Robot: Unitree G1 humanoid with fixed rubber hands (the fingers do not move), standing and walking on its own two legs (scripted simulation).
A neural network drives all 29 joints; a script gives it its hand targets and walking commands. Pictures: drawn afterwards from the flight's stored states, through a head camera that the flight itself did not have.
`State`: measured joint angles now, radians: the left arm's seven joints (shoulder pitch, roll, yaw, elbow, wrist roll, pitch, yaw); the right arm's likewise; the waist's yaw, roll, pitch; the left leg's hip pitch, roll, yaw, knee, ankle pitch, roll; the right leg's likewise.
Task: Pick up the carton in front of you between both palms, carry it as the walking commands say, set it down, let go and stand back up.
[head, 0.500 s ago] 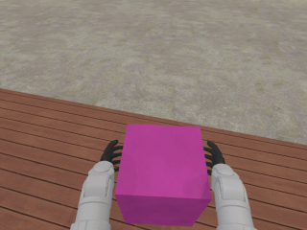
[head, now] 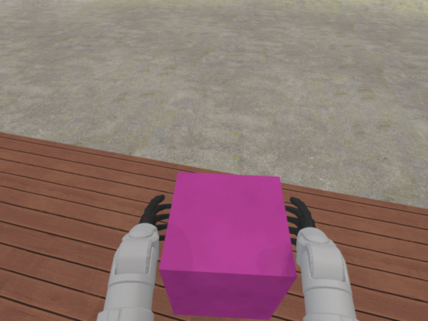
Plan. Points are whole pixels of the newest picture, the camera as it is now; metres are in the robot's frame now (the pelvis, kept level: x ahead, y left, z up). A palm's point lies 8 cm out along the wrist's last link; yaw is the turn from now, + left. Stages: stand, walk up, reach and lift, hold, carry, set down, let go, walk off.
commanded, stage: hold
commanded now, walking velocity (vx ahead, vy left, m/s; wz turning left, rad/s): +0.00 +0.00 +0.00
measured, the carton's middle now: (224, 248) +0.30 +0.00 -0.03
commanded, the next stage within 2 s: carry in 0.96 s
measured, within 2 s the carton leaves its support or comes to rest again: neither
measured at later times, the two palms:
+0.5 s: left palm (147, 228) +0.29 +0.15 +0.05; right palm (304, 232) +0.29 -0.15 +0.05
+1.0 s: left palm (148, 229) +0.29 +0.15 +0.05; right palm (304, 232) +0.29 -0.15 +0.05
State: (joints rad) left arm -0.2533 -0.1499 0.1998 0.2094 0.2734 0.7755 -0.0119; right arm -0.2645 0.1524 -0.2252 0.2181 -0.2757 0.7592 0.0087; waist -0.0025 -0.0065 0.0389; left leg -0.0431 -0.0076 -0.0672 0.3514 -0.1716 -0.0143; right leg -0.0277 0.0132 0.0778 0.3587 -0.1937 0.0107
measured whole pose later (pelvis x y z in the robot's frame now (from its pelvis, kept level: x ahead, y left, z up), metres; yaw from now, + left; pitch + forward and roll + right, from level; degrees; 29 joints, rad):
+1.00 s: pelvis +0.00 +0.00 +0.00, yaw -1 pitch -5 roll +0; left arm -0.24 -0.15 0.19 0.18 0.26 0.79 -0.01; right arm -0.26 0.15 -0.21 0.20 -0.27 0.77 0.01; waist 0.00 0.00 -0.02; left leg -0.12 -0.01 -0.06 0.41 -0.21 -0.02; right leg -0.11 0.02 0.08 0.42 -0.24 0.01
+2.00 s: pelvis +0.46 -0.07 -0.01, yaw +0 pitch +4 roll +1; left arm -0.03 -0.13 0.05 -0.43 0.05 1.20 0.12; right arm -0.05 0.13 -0.07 -0.44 -0.07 1.21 -0.12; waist 0.03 0.02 -0.06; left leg -0.47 0.10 0.06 1.15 -0.32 0.02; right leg -0.33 -0.04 -0.26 0.44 -0.18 -0.09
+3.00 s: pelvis +0.93 -0.06 -0.02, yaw -1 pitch +5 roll +0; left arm -0.51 -0.10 0.24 -0.09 0.07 1.14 0.13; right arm -0.55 0.08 -0.24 -0.07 -0.06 1.13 -0.14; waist -0.01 0.02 0.00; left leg -0.26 0.03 0.17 0.61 -0.39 0.02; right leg -0.40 -0.03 -0.14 0.62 -0.27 -0.05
